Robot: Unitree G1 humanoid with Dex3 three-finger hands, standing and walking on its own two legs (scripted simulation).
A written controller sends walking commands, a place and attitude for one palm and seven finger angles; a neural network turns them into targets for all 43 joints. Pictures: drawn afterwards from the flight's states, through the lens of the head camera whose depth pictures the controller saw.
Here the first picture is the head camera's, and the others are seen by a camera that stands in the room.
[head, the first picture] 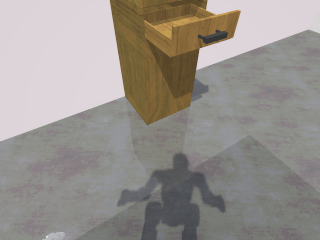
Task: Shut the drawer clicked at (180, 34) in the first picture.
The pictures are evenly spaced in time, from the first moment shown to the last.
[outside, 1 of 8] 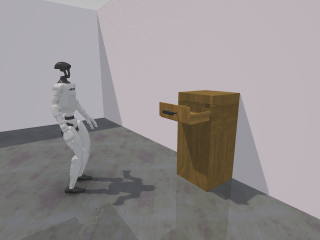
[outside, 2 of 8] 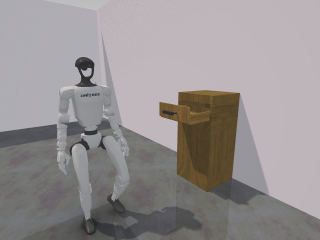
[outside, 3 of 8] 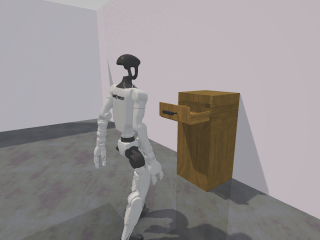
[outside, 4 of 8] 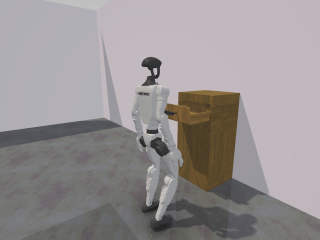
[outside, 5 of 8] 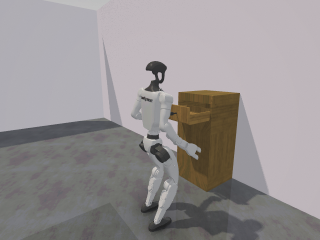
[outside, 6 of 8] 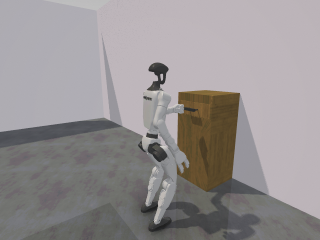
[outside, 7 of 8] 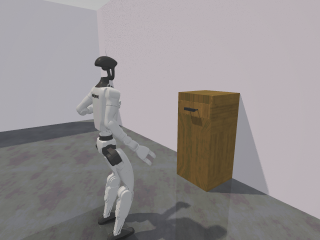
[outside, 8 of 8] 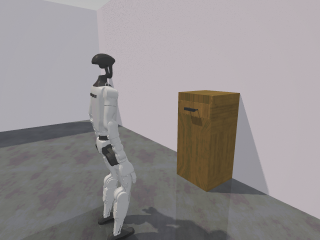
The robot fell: no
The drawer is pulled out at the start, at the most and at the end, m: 0.28 0.28 0.00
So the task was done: yes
